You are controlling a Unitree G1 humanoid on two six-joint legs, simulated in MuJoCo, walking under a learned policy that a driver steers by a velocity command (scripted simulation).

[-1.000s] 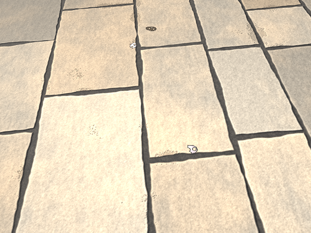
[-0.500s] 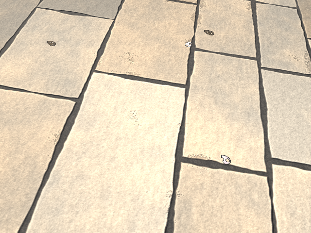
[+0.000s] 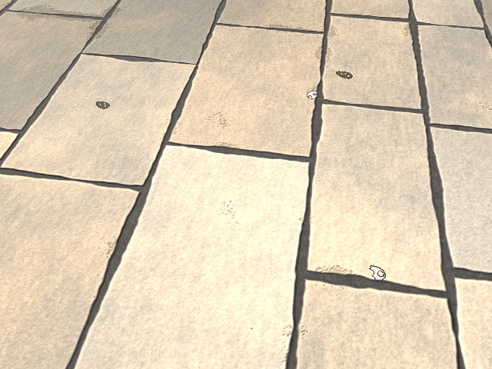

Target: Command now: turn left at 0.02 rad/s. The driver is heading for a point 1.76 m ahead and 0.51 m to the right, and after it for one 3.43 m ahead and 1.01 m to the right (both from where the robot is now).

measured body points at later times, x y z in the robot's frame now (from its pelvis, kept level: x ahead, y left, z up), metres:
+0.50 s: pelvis +0.10 -0.03 +0.00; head +0.11 -0.04 +0.45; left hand +0.09 +0.24 -0.13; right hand +0.22 -0.30 -0.12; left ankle +0.09 +0.09 -0.66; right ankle -0.01 -0.13 -0.74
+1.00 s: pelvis +0.35 +0.01 +0.01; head +0.37 +0.01 +0.46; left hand +0.50 +0.28 -0.10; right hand +0.39 -0.26 -0.12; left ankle +0.37 +0.10 -0.74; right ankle +0.45 -0.16 -0.66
